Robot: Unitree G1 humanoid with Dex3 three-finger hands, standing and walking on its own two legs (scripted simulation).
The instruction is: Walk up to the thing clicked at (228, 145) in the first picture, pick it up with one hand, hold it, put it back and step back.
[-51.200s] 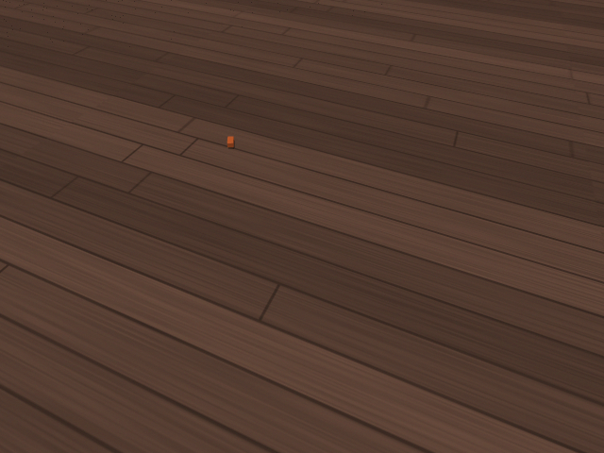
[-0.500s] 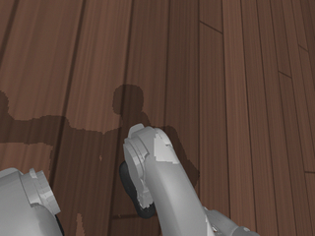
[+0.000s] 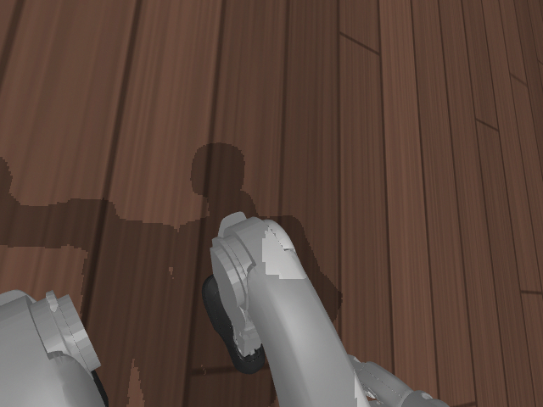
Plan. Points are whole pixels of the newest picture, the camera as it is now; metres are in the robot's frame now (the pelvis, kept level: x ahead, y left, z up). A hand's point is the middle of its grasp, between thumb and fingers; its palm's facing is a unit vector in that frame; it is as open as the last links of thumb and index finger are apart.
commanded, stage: withdraw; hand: left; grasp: from above
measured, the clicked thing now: out of the picture +0.46 +0.27 -0.29
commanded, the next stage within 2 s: home in 0.90 s
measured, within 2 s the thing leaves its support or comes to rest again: neither
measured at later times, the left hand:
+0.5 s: hand out of the picture +0.47 +0.32 -0.07, palm faces -0.34 -0.07 -0.94, open 11.4 cm
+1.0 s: hand out of the picture +0.44 +0.28 -0.17, palm faces -0.35 -0.08 -0.93, open 12.3 cm
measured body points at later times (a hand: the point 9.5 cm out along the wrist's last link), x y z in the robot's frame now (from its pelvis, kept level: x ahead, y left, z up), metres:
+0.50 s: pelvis +0.01 -0.01 +0.05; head +0.21 +0.07 +0.44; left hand +0.48 +0.32 -0.02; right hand +0.10 -0.26 -0.06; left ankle +0.06 +0.13 -0.27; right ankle +0.13 -0.14 -0.27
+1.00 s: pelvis +0.00 -0.02 +0.02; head +0.24 +0.08 +0.39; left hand +0.46 +0.29 -0.11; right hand +0.06 -0.30 -0.07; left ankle +0.06 +0.13 -0.27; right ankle +0.13 -0.14 -0.27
